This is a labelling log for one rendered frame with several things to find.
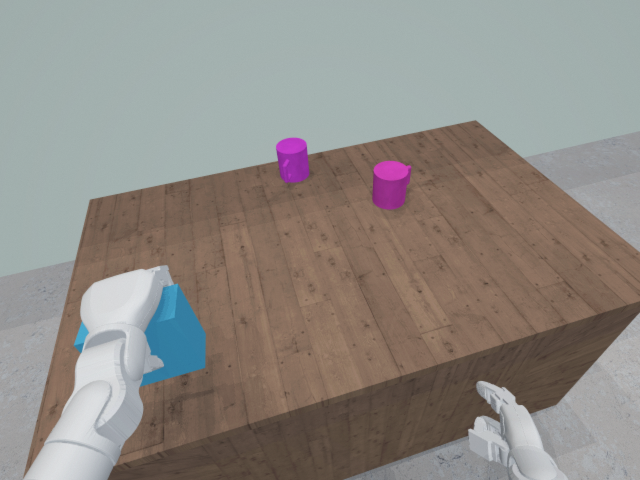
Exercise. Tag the table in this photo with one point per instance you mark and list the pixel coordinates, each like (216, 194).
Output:
(340, 336)

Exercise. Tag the left robot forearm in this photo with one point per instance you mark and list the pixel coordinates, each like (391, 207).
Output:
(103, 411)

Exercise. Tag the sponge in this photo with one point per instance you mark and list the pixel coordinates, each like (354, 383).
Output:
(174, 335)

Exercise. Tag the right robot forearm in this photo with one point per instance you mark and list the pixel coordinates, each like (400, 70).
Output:
(532, 463)

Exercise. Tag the robot right hand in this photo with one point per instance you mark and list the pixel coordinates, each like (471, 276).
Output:
(493, 440)

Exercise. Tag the robot left hand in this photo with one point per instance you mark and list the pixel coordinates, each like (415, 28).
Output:
(130, 298)

